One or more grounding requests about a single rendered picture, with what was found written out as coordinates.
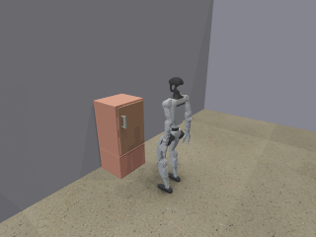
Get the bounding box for left robot shin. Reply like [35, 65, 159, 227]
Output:
[157, 161, 170, 189]

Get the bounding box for cupboard door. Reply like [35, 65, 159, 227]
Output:
[117, 100, 145, 155]

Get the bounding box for left robot hand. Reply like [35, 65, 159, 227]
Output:
[158, 143, 168, 158]

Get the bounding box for robot right upper arm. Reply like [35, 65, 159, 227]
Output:
[182, 95, 192, 119]

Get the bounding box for robot left upper arm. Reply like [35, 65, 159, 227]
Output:
[162, 99, 174, 126]

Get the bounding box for humanoid robot head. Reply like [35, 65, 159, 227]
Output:
[169, 77, 184, 100]

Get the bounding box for handle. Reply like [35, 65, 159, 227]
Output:
[121, 116, 127, 128]

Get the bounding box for left robot forearm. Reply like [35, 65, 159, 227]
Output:
[162, 120, 172, 145]

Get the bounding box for right robot hand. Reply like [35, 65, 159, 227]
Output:
[182, 132, 191, 145]

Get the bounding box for right robot forearm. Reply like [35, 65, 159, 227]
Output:
[185, 116, 193, 132]

